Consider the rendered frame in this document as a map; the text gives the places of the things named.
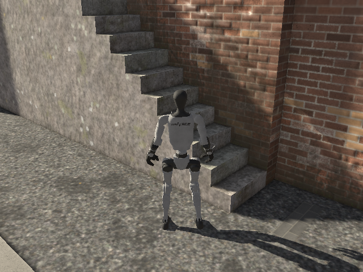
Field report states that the robot right upper arm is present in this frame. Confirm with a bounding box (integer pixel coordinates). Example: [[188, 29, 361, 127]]
[[192, 114, 208, 145]]

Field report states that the robot left upper arm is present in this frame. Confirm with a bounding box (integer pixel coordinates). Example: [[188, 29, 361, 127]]
[[153, 114, 169, 146]]

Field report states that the robot left forearm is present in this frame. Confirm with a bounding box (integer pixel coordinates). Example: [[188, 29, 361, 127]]
[[147, 137, 159, 157]]

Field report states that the robot right forearm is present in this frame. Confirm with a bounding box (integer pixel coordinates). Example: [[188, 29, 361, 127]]
[[203, 137, 213, 155]]

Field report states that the humanoid robot torso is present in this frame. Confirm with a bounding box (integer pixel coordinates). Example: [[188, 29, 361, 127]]
[[168, 112, 194, 170]]

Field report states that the robot left shin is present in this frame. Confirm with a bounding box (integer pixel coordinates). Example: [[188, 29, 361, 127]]
[[162, 184, 170, 222]]

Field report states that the right robot hand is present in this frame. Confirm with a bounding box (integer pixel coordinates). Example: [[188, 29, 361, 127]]
[[200, 152, 214, 163]]

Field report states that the left robot hand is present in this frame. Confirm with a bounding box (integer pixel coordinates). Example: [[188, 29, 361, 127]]
[[146, 154, 159, 166]]

